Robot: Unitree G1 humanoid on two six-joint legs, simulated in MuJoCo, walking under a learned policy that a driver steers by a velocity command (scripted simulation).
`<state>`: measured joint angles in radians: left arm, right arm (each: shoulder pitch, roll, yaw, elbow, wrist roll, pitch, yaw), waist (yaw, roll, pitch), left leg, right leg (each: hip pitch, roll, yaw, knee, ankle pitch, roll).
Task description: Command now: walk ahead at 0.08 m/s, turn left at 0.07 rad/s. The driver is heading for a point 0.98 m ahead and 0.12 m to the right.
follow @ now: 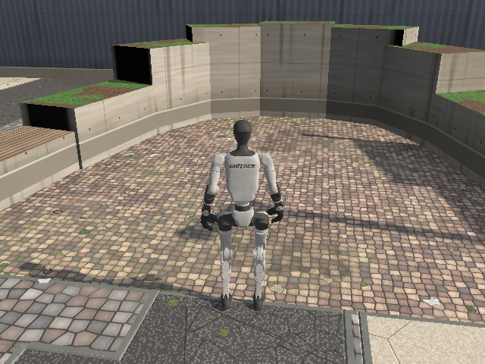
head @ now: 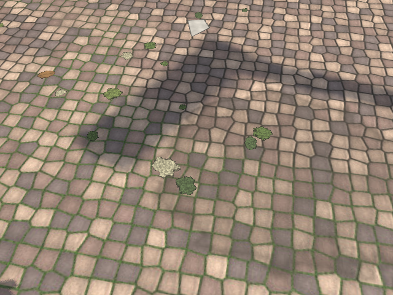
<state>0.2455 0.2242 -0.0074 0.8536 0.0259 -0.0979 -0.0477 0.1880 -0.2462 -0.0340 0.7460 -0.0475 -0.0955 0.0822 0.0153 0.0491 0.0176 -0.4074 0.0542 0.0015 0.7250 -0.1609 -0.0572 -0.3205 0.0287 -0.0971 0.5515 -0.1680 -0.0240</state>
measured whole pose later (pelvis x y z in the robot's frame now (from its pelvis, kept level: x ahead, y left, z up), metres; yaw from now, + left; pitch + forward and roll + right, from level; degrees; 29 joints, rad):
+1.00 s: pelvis +0.24 -0.14 -0.09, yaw -2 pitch +2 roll +0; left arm 0.43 0.17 0.03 0.99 0.00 -0.07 0.00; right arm 0.17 -0.24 -0.07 0.80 0.01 -0.07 -0.04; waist 0.04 0.05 -0.07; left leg -0.80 0.10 -0.03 0.99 0.04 0.00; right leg -0.15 0.08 0.00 0.40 -0.29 -0.07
